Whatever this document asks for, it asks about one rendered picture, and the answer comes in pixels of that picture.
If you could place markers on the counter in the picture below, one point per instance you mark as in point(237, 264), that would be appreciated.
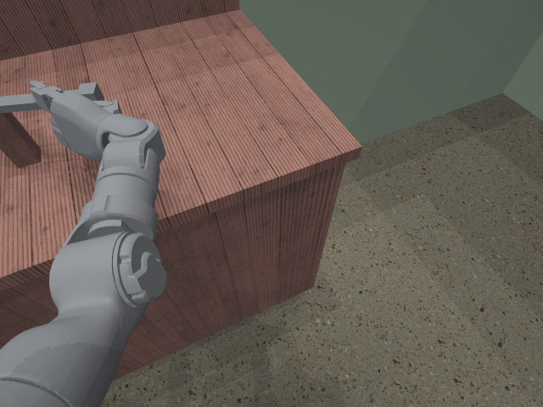
point(252, 168)

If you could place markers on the robot left hand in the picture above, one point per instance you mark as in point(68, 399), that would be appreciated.
point(75, 118)

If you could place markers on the robot left forearm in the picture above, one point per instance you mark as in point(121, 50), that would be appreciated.
point(127, 183)

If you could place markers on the left robot upper arm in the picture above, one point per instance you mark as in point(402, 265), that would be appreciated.
point(101, 287)

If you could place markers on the tap lever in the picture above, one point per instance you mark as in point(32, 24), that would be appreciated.
point(26, 102)

